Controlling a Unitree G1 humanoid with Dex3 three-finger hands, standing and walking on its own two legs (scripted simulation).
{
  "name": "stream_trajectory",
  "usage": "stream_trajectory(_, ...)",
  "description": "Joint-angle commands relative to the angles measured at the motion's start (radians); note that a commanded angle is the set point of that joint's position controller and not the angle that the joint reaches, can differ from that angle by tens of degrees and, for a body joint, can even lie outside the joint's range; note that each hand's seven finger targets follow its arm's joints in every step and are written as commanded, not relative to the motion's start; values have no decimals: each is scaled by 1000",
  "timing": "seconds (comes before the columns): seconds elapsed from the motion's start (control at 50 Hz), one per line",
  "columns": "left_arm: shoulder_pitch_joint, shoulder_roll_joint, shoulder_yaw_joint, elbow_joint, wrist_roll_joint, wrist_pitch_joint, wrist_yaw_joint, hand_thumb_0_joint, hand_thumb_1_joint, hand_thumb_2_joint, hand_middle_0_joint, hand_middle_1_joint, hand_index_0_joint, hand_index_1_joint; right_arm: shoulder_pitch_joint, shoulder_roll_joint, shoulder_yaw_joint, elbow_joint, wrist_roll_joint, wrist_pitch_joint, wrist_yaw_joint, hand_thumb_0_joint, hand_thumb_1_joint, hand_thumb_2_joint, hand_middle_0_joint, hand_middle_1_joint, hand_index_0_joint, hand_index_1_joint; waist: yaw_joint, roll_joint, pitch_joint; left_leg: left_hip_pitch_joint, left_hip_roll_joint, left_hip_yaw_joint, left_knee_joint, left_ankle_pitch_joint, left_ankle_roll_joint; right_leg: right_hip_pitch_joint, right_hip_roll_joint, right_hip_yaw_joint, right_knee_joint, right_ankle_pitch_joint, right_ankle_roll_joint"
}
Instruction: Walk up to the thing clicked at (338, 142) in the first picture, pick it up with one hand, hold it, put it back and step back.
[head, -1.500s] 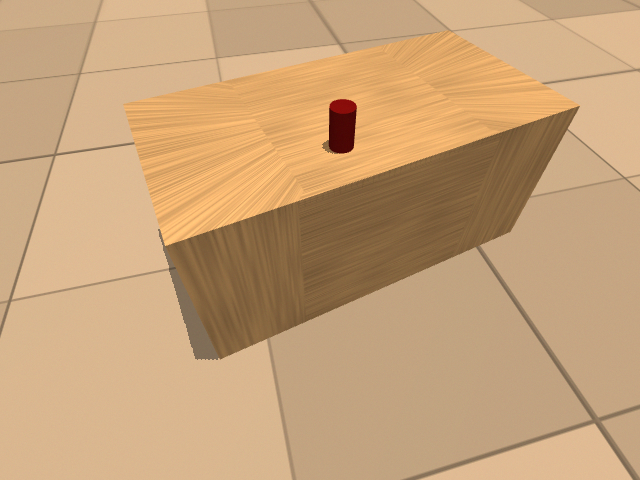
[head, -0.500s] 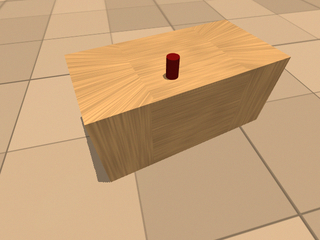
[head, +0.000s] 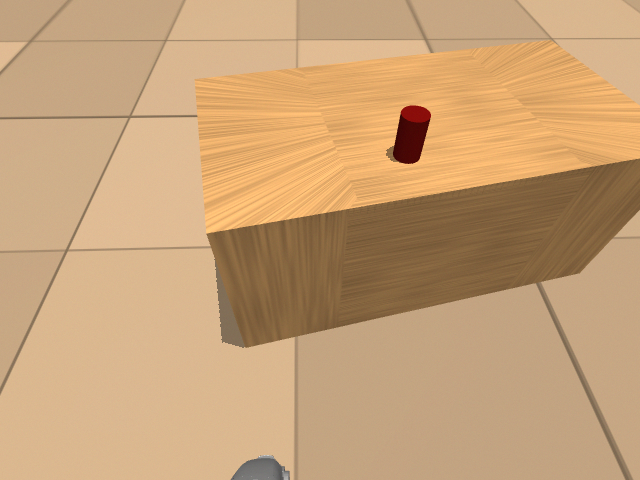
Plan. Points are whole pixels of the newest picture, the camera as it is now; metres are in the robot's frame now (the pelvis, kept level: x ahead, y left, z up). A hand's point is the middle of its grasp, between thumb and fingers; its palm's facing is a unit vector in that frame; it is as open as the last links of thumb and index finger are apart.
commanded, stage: walk up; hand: right
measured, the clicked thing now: (410, 135) +0.87 -0.20 -0.11
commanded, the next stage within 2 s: none
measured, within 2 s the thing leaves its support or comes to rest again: neither
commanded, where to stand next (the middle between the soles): +0.38 -0.10 m, yaw +14 degrees
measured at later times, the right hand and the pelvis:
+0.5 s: hand (569, 406) +0.25 -0.36 -0.15, palm faces -0.13 +0.87 -0.47, open 7.4 cm; pelvis +0.14 -0.07 -0.03, yaw +6 degrees
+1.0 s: hand (542, 303) +0.42 -0.37 -0.13, palm faces -0.24 +0.86 -0.45, open 7.4 cm; pelvis +0.29 -0.12 -0.02, yaw +12 degrees
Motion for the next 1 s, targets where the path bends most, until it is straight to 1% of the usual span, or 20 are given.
stream_trajectory(0.0,-25,227,43,-136,-10,-14,7,0,900,900,-200,-300,-200,-300,-39,-133,-47,-139,15,-43,-7,0,-900,-900,200,300,200,300,1,-151,-20,53,-13,67,-188,141,0,-26,-209,82,-20,504,-132)
stream_trajectory(0.06,-21,204,29,-174,-15,-6,5,0,900,900,-200,-300,-200,-300,169,-185,-90,-95,11,-46,-32,0,-900,-900,200,300,200,300,-118,-9,-131,496,-63,89,-264,198,40,-279,-156,2,303,429,-98)
stream_trajectory(0.08,23,154,17,-179,-18,-2,6,0,900,900,-200,-300,-200,-300,269,-256,-112,-92,-4,-50,-44,0,-900,-900,200,300,200,300,-164,131,-185,619,58,-110,-335,41,106,-416,-90,-25,556,233,-56)
stream_trajectory(0.1,64,130,18,-193,-16,1,4,0,900,900,-200,-300,-200,-300,283,-358,-133,-123,-8,-53,-58,0,-900,-900,200,300,200,300,-146,271,-228,689,335,-668,-472,-159,222,-641,21,33,772,-244,-16)
stream_trajectory(0.12,44,265,43,-188,-14,14,10,0,900,900,-200,-300,-200,-300,228,-383,-142,-157,32,-53,-61,0,-900,-900,200,300,200,300,-145,103,-251,528,411,-815,-585,-367,290,-571,-56,196,835,-249,-20)
stream_trajectory(0.22,148,247,54,-99,-6,33,-14,0,900,900,-200,-300,-200,-300,24,-273,-86,-199,28,-63,-58,0,-900,-900,200,300,200,300,-18,87,0,81,235,-310,-554,-180,187,-445,-157,158,681,-74,19)
stream_trajectory(0.36,123,223,75,-114,-2,38,-50,0,900,900,-200,-300,-200,-300,-24,-331,-106,-212,1,-71,-50,0,-900,-900,200,300,200,300,3,202,-15,-100,187,-230,-524,-374,155,-276,-119,57,425,-20,17)
stream_trajectory(0.42,247,234,94,-77,-6,30,-46,0,900,900,-200,-300,-200,-300,-115,-317,-95,-222,-6,-52,-56,0,-900,-900,200,300,200,300,96,102,-25,-257,120,-160,-341,-455,116,-47,-73,6,314,-8,11)
stream_trajectory(0.44,327,259,107,-55,2,20,-36,0,900,900,-200,-300,-200,-300,-114,-251,-76,-226,-10,-41,-62,0,-900,-900,200,300,200,300,143,-72,-31,-338,51,-101,-104,-463,92,34,-50,30,219,-113,4)
stream_trajectory(0.46,394,329,121,-56,20,8,-23,0,900,900,-200,-300,-200,-300,-110,-151,-43,-234,4,-39,-63,0,-900,-900,200,300,200,300,186,-375,3,-421,-98,15,322,-346,44,-22,-222,370,-57,-483,-44)
stream_trajectory(0.48,203,342,95,-143,19,-8,-7,0,900,900,-200,-300,-200,-300,-64,-138,-33,-239,26,-40,-77,0,-900,-900,200,300,200,300,88,-333,75,-465,-112,-68,469,-204,8,-176,-400,735,-308,-628,-111)
stream_trajectory(0.5,63,367,88,-181,-2,-10,-4,0,900,900,-200,-300,-200,-300,-44,-218,-53,-215,32,-48,-77,0,-900,-900,200,300,200,300,16,-207,119,-404,-28,-140,449,-105,11,-263,-438,793,-372,-688,-163)
stream_trajectory(0.58,39,295,67,-147,-12,-29,8,0,900,900,-200,-300,-200,-300,53,-234,-53,-118,33,-62,-36,0,-900,-900,200,300,200,300,-19,-158,44,-188,33,-43,204,-26,-4,-244,-301,339,-161,-237,-186)
stream_trajectory(0.66,98,296,62,-143,-12,-38,10,0,900,900,-200,-300,-200,-300,-25,-192,-43,-160,25,-62,-14,0,-900,-900,200,300,200,300,17,-173,13,-92,12,4,-21,-12,1,-175,-297,234,-97,32,-191)
stream_trajectory(0.74,45,255,32,-174,-25,-17,9,0,900,900,-200,-300,-200,-300,121,-183,-56,-122,27,-77,-31,0,-900,-900,200,300,200,300,-73,-57,-102,291,-62,95,-263,200,12,-283,-247,80,156,202,-130)
stream_trajectory(0.76,75,205,11,-181,-25,-12,11,0,900,900,-200,-300,-200,-300,183,-220,-72,-105,22,-80,-45,0,-900,-900,200,300,200,300,-105,46,-153,456,-53,36,-320,166,36,-360,-190,21,354,251,-93)
stream_trajectory(0.8,124,164,8,-199,-29,0,17,0,900,900,-200,-300,-200,-300,237,-382,-109,-161,5,-83,-65,0,-900,-900,200,300,200,300,-111,222,-197,575,395,-739,-503,-58,238,-707,-34,65,735,-201,0)
stream_trajectory(0.82,79,274,31,-182,-23,11,29,0,900,900,-200,-300,-200,-300,201,-385,-115,-165,41,-76,-65,0,-900,-900,200,300,200,300,-111,92,-157,457,433,-746,-504,-31,308,-666,-100,167,800,-236,-2)
stream_trajectory(0.9,122,227,26,-122,-32,18,28,0,900,900,-200,-300,-200,-300,76,-282,-65,-169,31,-77,-70,0,-900,-900,200,300,200,300,-35,128,-34,214,246,-292,-420,333,205,-546,-154,152,681,-85,4)
stream_trajectory(0.98,98,166,18,-89,-43,14,30,0,900,900,-200,-300,-200,-300,-16,-249,-39,-182,10,-60,-61,0,-900,-900,200,300,200,300,-23,216,-43,8,170,-132,-347,503,186,-310,-103,66,453,1,24)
